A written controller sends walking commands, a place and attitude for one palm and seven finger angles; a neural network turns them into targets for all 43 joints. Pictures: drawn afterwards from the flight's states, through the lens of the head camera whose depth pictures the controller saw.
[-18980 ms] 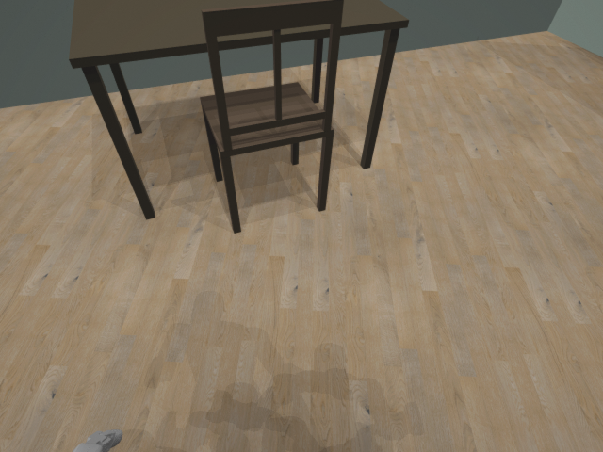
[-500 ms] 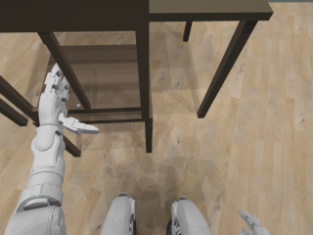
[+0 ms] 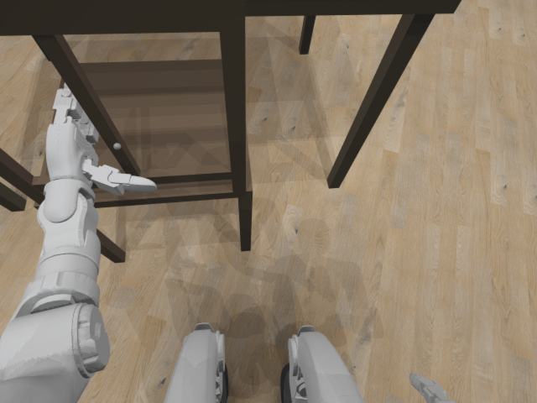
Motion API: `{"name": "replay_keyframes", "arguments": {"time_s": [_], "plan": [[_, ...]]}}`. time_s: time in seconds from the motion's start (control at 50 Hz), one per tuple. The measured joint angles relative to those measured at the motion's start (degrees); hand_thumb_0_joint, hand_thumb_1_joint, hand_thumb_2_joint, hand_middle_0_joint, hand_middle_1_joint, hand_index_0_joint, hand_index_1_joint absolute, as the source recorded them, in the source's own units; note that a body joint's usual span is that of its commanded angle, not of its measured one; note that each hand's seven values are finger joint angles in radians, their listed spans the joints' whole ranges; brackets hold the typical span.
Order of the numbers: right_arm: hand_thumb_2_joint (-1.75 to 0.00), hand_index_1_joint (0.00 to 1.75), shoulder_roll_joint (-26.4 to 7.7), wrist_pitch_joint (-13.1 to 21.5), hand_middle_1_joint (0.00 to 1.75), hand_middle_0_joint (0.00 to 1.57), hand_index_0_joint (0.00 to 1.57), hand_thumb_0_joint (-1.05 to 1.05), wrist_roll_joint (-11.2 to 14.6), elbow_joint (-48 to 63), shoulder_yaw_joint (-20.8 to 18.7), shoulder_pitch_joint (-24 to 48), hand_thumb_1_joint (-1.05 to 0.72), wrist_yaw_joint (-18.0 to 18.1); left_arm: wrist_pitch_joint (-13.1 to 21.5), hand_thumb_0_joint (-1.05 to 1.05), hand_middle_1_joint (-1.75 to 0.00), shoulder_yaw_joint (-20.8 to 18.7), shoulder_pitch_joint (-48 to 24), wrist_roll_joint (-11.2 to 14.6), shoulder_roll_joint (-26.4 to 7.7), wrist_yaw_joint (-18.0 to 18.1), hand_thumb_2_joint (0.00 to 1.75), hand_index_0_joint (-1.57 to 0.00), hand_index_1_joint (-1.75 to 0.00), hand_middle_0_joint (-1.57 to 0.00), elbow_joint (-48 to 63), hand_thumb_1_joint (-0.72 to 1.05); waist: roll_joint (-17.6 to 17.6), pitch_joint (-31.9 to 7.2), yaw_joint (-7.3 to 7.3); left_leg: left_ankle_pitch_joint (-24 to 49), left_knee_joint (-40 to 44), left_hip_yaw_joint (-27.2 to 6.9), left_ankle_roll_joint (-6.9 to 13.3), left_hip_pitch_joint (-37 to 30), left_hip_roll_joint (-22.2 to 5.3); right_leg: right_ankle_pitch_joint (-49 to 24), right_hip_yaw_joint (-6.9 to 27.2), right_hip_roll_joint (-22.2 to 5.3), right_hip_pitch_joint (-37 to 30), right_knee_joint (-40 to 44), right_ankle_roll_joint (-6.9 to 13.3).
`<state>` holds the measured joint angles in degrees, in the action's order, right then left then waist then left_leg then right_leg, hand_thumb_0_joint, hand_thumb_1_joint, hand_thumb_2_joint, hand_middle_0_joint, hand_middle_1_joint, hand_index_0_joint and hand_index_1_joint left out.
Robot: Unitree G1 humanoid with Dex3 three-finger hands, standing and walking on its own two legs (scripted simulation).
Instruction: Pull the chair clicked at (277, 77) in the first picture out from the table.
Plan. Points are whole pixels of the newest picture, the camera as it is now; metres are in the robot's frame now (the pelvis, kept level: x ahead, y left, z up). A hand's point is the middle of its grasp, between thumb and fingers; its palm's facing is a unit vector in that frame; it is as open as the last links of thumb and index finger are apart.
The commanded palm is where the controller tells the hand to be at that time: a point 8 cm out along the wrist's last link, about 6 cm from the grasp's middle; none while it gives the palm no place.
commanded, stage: push the fingers through the gap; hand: left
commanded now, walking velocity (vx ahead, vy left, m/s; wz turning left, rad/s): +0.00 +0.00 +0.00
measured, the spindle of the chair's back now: (102, 122) +0.51 +0.23 +0.05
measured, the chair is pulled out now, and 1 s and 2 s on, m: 0.00 0.00 0.02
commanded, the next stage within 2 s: hook a spindle and tug to test in 0.42 s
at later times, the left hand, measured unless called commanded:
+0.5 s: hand (116, 142) +0.47 +0.21 +0.05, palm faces +0.12 -0.99 -0.04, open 16.9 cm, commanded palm +0.45 +0.25 +0.04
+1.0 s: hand (123, 138) +0.49 +0.20 +0.04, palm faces +0.12 -0.99 -0.02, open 13.6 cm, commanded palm +0.45 +0.24 +0.04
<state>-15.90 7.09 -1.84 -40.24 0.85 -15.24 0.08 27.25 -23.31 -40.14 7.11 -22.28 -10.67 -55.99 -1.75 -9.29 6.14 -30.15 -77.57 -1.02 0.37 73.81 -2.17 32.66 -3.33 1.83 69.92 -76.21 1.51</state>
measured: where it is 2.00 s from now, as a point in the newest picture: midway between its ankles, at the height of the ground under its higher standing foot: outside the picture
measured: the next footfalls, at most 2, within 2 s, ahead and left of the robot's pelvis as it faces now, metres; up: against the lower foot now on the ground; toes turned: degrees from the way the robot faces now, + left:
none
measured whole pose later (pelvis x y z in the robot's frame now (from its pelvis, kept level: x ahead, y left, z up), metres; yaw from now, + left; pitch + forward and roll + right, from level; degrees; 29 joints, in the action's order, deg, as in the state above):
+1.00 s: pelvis +0.01 +0.00 +0.00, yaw +0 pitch +27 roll -3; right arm -15.4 4.1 -2.0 -39.9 0.8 -15.8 -0.9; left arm 26.9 -23.0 -41.9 6.4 -22.8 -9.3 -57.7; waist -1.9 -9.1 6.6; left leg -30.4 -76.7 -1.1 0.2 73.4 -2.3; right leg 32.8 -3.3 2.1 69.5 -75.2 1.6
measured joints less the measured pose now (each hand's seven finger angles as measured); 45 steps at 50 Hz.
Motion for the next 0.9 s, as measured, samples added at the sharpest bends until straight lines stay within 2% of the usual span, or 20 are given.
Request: {"name": "replay_keyframes", "arguments": {"time_s": [0.14, 0.24, 0.34, 0.5, 0.6, 0.72, 0.9], "plan": [[-0.90, 0.30, -0.10, -0.99, 0.30, 0.20, 0.21, 0.01, -0.21, -0.09, -0.10, -0.93, -0.90, -0.61, -0.27, -0.01, -0.08, -0.43, -2.57, -0.63, -2.01, -0.28, 0.30, -0.06, -0.08, -0.06, -1.51, -0.50, -0.31, 0.07, 0.63, -0.27, -0.61, -0.01, 0.25, 1.26, -0.05, 0.05, 0.02, 0.07, 1.08, -0.21, -0.25], [-0.90, 0.30, 0.06, -2.02, 0.30, 0.20, 0.21, 0.01, 0.03, -0.07, -0.35, -1.88, -0.90, -1.07, -1.36, -0.01, -0.08, 0.56, -0.27, 0.11, -0.46, -0.58, 0.30, -0.06, -0.08, -0.06, 0.67, -0.50, -0.58, -0.30, 0.23, -0.26, 0.51, 0.37, 0.46, 0.05, -0.15, -0.22, 0.43, 0.18, -0.05, 1.08, -0.53], [-0.90, 0.30, 0.47, -2.45, 0.30, 0.20, 0.21, 0.01, -0.02, 0.10, -0.14, -1.92, -0.90, -1.23, -0.95, -0.01, -0.08, 0.32, 1.51, -0.30, 1.04, 1.04, 0.30, -0.07, -0.09, -0.06, 1.09, -0.50, -0.25, -0.38, 0.28, -0.17, 1.57, 0.55, 0.53, -1.50, -0.20, -0.43, 0.64, 0.26, -1.54, 2.18, -0.62], [-0.90, 0.30, 0.62, -2.24, 0.30, 0.20, 0.21, 0.01, -0.26, 0.27, -0.23, -0.81, -0.90, -1.30, 1.50, -0.01, -0.08, 1.13, 1.16, -1.20, 0.42, 1.80, 0.30, -0.06, -0.08, -0.06, 0.93, -0.50, 0.03, -0.01, 0.22, -0.17, 1.31, 0.07, 0.33, -1.57, -0.04, -0.28, 0.18, 0.15, -1.84, 2.02, -0.43], [-0.90, 0.30, 0.34, -2.45, 0.30, 0.20, 0.21, 0.01, -0.13, 0.15, -0.05, 0.02, -0.90, -1.01, 0.50, -0.01, -0.09, 1.68, -1.02, -0.84, 0.20, 0.80, 0.30, -0.07, -0.10, -0.06, -1.68, -0.50, -0.05, 0.08, 0.16, -0.02, 1.16, -0.12, 0.32, -1.06, 0.19, -0.23, -0.02, -0.06, -1.40, 1.73, -0.39], [-0.90, 0.30, 0.25, -2.42, 0.30, 0.20, 0.21, 0.01, -0.32, 0.70, -0.11, 0.21, -0.90, -0.93, 0.64, -0.01, -0.24, 0.87, -1.23, -0.95, 0.36, 1.23, 0.30, -0.12, -0.25, -0.11, -1.60, -0.50, -0.04, 0.09, 0.38, -0.09, 0.90, -0.02, 0.20, -0.46, 0.09, -0.13, 0.09, 0.04, -0.63, 1.29, -0.27], [-0.90, 0.30, 0.35, -2.89, 0.30, 0.20, 0.21, 0.01, -0.13, 0.42, -0.06, -0.35, -0.90, -0.99, 0.49, -0.01, -0.66, 0.75, -1.68, -1.02, -0.14, 1.48, 0.31, -0.25, -0.67, -0.25, -1.76, -0.48, -0.12, 0.12, 0.42, -0.37, 0.56, -0.14, -0.06, -0.25, 0.03, 0.26, 0.00, 0.12, -0.32, 0.74, -0.01]]}}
